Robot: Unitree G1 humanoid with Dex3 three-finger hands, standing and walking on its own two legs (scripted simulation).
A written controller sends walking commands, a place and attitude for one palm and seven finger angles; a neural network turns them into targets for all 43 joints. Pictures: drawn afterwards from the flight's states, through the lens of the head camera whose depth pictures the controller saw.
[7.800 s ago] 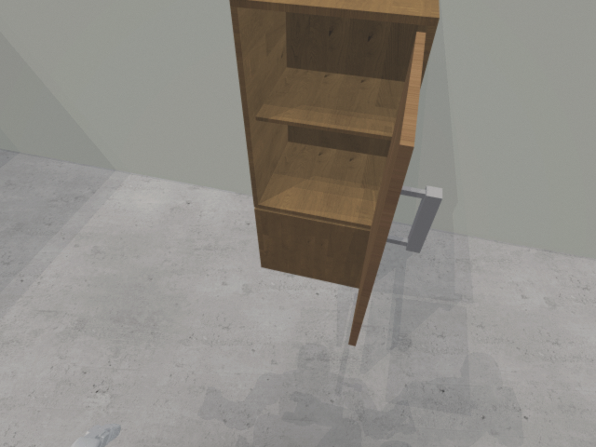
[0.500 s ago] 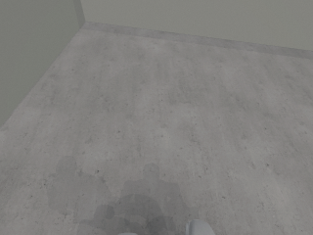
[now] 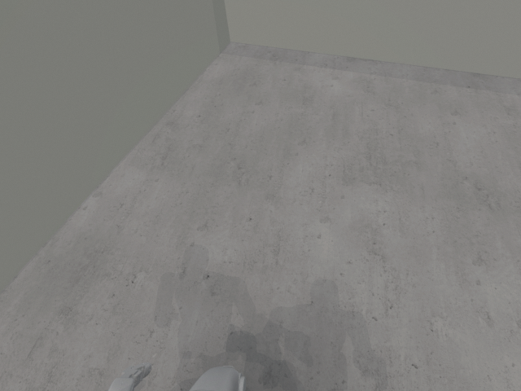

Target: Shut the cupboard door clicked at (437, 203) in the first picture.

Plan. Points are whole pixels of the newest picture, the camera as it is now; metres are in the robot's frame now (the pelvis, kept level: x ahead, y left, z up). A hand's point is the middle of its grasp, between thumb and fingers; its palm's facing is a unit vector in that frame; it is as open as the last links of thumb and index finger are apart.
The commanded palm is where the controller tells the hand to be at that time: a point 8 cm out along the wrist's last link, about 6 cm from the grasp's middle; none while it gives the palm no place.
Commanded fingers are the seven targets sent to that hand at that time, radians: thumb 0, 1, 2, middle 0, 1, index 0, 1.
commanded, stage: walk to a spot facing it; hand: left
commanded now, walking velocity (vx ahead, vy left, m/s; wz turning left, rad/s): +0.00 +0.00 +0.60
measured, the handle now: out of the picture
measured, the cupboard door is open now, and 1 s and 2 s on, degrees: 89 89 89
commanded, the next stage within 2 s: none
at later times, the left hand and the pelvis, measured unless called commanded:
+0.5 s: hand out of the picture -0.09 +0.27 -0.19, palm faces +0.39 -0.88 -0.25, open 7.4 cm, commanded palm none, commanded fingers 0.00 0.90 0.90 -0.20 -0.30 -0.20 -0.30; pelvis -0.04 +0.05 -0.01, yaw +19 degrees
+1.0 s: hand out of the picture -0.01 +0.27 -0.14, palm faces +0.54 -0.79 -0.29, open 7.4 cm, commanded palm none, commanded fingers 0.00 0.90 0.90 -0.20 -0.30 -0.20 -0.30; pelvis -0.04 +0.01 -0.01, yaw +35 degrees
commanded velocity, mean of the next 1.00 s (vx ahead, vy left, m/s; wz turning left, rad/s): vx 0.00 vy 0.00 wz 0.60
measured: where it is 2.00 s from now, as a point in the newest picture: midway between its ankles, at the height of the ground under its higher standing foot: outside the picture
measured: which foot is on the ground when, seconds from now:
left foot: up 0.00-0.36, down 0.38-0.98, up 1.00-1.00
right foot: down 0.00-0.38, up 0.40-0.96, down 0.98-1.00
